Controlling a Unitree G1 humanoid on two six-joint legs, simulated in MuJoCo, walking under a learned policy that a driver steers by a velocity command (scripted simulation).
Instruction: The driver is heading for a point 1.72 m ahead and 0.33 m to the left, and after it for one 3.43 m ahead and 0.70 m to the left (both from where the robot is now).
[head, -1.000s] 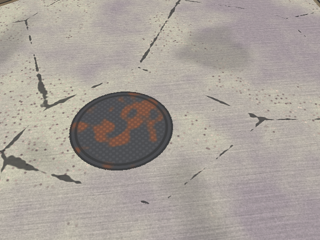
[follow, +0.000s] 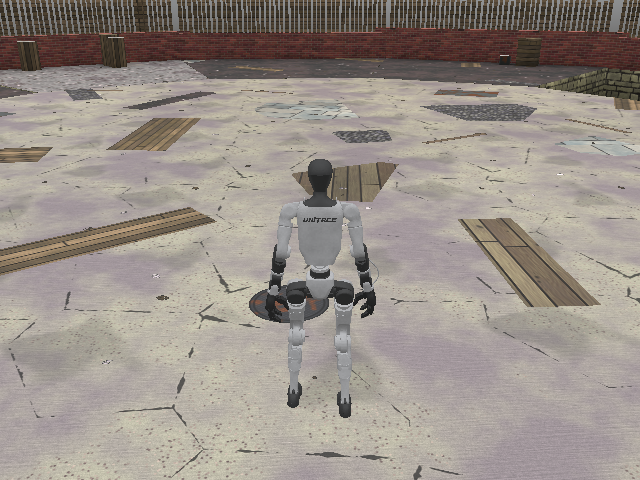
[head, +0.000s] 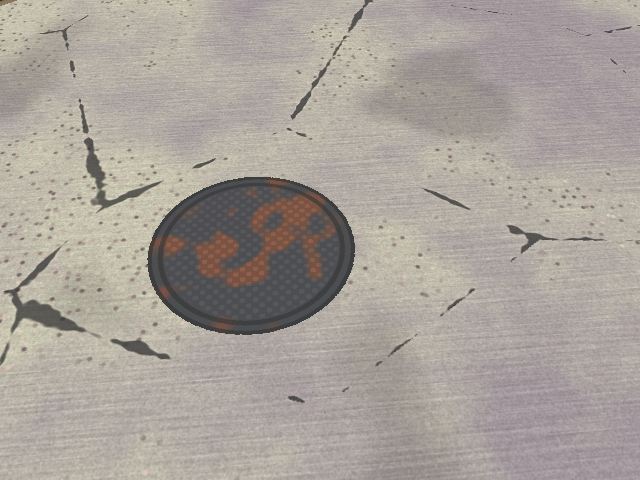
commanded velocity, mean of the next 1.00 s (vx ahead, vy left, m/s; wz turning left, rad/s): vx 0.09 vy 0.00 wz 0.00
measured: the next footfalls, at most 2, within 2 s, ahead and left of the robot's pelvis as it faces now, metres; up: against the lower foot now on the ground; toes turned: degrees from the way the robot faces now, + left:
right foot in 0.70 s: +0.19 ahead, -0.10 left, +0.00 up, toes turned -1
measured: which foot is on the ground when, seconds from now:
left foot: down 0.00-1.00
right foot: down 0.00-0.42, up 0.44-0.68, down 0.70-1.00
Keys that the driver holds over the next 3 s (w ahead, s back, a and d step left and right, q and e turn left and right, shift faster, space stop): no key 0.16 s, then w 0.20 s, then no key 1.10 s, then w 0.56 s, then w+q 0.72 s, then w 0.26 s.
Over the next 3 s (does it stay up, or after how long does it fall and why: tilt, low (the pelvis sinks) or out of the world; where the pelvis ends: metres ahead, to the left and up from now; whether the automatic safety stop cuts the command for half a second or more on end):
stays up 0.81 0.04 0.01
